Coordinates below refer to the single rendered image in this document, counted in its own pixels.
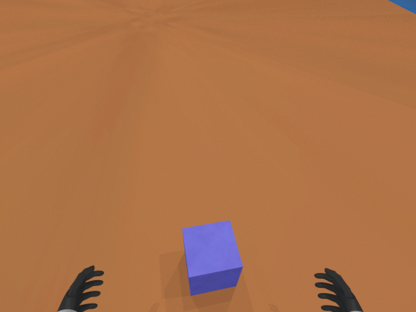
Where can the robot right hand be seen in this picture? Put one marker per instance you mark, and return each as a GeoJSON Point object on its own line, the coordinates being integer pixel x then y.
{"type": "Point", "coordinates": [344, 297]}

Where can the carton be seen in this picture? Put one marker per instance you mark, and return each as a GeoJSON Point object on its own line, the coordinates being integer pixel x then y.
{"type": "Point", "coordinates": [212, 257]}

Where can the robot left hand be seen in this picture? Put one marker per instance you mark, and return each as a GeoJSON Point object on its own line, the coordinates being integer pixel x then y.
{"type": "Point", "coordinates": [75, 295]}

